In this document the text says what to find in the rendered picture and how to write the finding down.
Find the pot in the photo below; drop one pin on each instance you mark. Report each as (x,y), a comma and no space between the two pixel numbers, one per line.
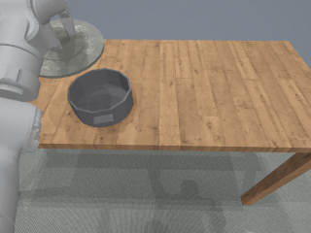
(101,97)

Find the robot left hand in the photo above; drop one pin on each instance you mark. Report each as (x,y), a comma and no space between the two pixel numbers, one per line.
(62,9)

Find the left robot forearm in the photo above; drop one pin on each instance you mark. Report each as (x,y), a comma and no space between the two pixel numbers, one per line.
(23,43)

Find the table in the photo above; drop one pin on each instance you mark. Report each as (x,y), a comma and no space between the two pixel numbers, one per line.
(196,95)

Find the robot left upper arm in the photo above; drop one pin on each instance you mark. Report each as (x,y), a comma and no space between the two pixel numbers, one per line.
(20,128)

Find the lid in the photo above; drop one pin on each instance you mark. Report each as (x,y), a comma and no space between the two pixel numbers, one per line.
(83,51)

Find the knob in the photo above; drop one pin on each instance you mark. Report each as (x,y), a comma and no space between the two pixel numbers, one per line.
(62,35)

